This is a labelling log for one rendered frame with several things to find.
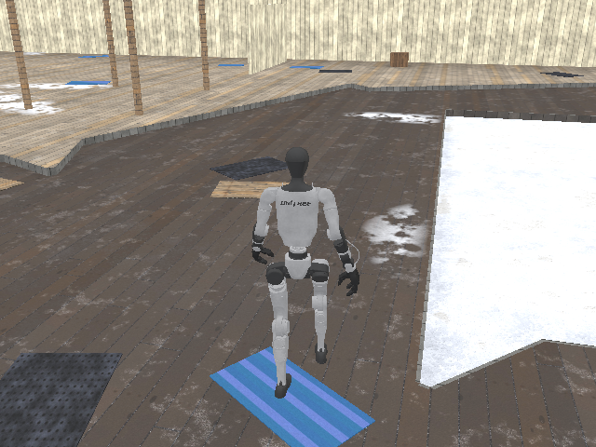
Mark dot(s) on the right robot thigh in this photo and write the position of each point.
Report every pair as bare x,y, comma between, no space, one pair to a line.
319,272

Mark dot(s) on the right robot upper arm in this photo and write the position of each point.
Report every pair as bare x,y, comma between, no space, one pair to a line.
326,197

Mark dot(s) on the left robot hand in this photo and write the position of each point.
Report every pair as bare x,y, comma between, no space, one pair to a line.
255,255

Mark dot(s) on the right robot hand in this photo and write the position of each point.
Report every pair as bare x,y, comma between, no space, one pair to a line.
354,277

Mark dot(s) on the left robot upper arm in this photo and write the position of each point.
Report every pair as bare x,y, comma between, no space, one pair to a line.
268,196

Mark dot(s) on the left robot thigh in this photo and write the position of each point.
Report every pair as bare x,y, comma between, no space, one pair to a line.
275,275

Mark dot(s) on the right robot forearm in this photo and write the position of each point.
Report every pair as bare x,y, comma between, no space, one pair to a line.
344,252

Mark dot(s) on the left robot forearm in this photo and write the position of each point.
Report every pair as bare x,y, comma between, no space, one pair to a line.
257,241

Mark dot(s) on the robot thigh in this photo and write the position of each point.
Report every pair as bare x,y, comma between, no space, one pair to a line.
275,275
319,272

